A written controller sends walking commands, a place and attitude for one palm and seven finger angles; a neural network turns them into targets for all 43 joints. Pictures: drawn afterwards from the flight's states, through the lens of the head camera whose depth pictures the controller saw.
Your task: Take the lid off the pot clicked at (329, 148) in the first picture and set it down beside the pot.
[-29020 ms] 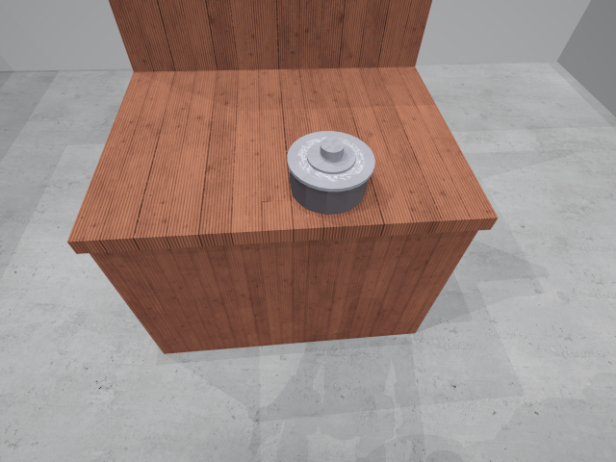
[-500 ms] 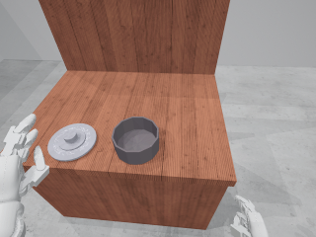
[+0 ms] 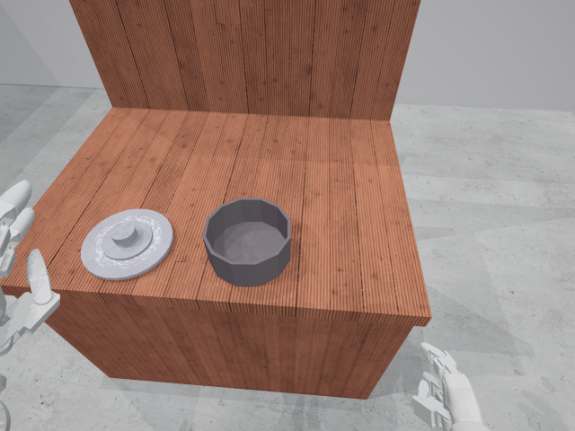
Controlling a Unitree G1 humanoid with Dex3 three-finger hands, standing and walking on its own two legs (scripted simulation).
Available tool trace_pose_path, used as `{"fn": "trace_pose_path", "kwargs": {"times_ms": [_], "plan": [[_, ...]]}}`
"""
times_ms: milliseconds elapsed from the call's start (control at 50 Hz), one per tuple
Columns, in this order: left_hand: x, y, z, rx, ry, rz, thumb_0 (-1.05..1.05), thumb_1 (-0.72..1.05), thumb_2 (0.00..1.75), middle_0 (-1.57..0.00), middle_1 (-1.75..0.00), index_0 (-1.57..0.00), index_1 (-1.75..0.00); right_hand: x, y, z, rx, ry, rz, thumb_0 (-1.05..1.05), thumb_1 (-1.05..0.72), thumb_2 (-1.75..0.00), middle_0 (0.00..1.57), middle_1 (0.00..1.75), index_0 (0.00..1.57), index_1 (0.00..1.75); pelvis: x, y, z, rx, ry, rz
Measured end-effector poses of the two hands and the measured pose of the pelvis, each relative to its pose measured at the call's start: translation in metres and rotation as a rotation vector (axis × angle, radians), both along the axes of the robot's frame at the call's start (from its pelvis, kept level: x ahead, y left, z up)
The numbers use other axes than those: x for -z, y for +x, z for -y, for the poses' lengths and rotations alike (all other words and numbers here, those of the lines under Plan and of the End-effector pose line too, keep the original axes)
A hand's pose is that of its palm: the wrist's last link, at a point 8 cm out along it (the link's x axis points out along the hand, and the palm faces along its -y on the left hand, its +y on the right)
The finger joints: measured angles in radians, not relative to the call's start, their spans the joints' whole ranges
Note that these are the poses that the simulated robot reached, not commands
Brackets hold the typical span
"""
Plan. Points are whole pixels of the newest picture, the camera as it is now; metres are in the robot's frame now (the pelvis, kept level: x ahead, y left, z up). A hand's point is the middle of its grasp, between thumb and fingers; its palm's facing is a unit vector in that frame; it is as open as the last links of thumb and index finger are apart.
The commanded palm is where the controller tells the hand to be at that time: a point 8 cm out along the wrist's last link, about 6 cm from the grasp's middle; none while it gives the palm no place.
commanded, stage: step back with the hand held close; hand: left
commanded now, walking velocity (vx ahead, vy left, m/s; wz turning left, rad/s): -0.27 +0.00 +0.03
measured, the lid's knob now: (123, 233) +0.46 +0.39 -0.07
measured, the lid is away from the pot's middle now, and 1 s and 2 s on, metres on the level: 0.25 0.25 0.25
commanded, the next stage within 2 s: stop stepping back and stand still in 1.56 s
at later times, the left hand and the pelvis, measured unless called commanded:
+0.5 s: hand (23, 374) +0.13 +0.26 +0.15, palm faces +0.37 -0.83 -0.42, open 7.4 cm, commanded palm +0.07 +0.30 +0.17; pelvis -0.06 +0.02 -0.02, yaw +1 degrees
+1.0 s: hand (3, 430) +0.08 +0.24 +0.15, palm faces +0.39 -0.83 -0.40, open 7.4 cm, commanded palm +0.02 +0.29 +0.17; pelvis -0.10 +0.01 -0.03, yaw +3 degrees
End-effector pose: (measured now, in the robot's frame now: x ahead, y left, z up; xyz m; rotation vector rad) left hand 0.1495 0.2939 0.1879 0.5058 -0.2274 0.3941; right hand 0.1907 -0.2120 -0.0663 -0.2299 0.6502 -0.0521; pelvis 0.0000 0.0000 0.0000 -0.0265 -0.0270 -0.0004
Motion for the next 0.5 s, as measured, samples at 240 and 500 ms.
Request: {"fn": "trace_pose_path", "kwargs": {"times_ms": [240,500], "plan": [[0.03,-0.016,0.0,0.161,0.006,-0.129,0.01,0.89,0.9,-0.22,-0.3,-0.21,-0.3,0.001,-0.054,0.011,0.128,-0.066,-0.077,0.01,-0.9,-0.9,0.2,0.3,0.2,0.3,0.007,-0.024,-0.02,0.0,0.009,-0.036],[0.02,-0.062,-0.003,0.07,0.004,0.025,0.01,0.89,0.9,-0.21,-0.3,-0.21,-0.3,0.017,-0.081,-0.01,0.062,-0.008,-0.034,0.01,-0.9,-0.9,0.21,0.3,0.21,0.3,0.018,-0.057,-0.016,-0.017,-0.008,-0.024]]}}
